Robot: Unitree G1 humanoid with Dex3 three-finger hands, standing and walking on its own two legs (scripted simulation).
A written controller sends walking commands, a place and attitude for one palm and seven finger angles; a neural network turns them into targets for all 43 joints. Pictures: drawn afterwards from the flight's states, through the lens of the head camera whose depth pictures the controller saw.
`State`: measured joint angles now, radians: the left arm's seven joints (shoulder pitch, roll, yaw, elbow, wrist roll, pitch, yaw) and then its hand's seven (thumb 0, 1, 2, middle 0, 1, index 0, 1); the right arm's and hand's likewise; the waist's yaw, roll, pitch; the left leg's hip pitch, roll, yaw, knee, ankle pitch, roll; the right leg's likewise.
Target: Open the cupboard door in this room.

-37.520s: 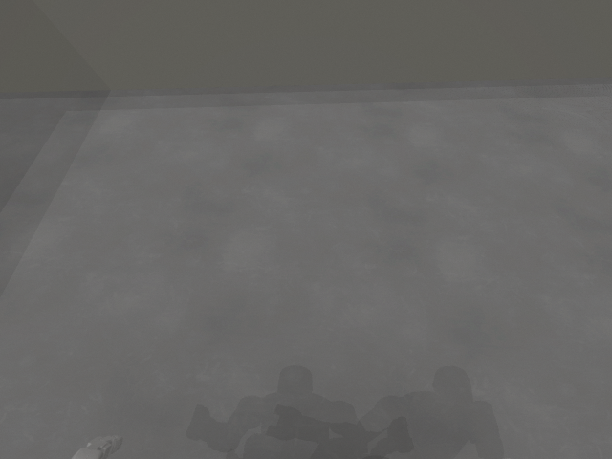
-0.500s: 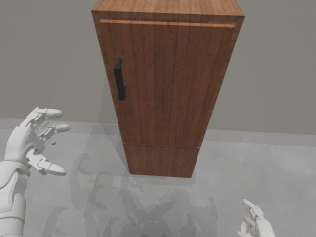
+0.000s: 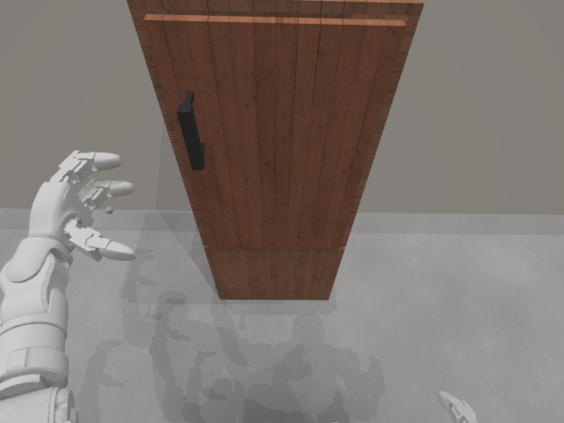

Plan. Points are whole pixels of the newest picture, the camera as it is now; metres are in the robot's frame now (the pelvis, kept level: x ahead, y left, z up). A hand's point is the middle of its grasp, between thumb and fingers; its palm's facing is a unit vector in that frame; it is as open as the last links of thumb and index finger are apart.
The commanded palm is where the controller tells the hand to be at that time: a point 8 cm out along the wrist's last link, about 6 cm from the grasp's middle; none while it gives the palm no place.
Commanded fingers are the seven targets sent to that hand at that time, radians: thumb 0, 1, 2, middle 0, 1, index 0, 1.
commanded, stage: move the hooked fingers beside the handle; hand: left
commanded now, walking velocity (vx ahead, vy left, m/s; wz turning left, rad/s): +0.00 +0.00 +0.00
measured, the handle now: (194, 131) +0.55 +0.17 +0.09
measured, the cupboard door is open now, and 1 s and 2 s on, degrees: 0 0 0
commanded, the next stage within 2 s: slide the fingers in behind the handle in 1.82 s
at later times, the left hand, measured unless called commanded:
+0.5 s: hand (134, 178) +0.43 +0.24 +0.09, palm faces +0.02 -1.00 +0.00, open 14.0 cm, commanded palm +0.41 +0.29 +0.09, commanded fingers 0.00 -0.50 0.30 -0.30 -1.20 -0.30 -1.20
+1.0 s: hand (161, 146) +0.51 +0.22 +0.09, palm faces +0.02 -1.00 -0.01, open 13.9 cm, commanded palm +0.49 +0.27 +0.09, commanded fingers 0.00 -0.50 0.30 -0.30 -1.20 -0.30 -1.20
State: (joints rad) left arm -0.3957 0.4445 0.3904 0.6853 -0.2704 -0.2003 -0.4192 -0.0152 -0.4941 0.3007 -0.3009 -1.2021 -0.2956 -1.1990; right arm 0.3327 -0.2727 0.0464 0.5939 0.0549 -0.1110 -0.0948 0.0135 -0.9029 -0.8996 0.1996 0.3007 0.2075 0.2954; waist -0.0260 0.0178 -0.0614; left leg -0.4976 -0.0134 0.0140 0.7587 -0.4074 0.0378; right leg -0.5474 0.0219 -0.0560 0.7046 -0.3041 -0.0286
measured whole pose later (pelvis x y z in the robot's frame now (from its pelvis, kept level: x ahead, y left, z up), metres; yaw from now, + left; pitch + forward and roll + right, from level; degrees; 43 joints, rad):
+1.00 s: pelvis +0.00 +0.01 -0.02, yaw -1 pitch +17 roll -2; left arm -0.94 0.59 0.42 1.23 -0.10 -0.32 -0.31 -0.02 -0.49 0.30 -0.30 -1.20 -0.31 -1.21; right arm 0.43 -0.29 0.05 0.63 0.01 0.03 -0.05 0.01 -0.90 -0.90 0.20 0.30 0.21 0.30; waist -0.16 0.02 -0.07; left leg -0.73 0.00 0.02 0.88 -0.45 0.04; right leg -0.77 0.04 -0.06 0.79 -0.32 -0.02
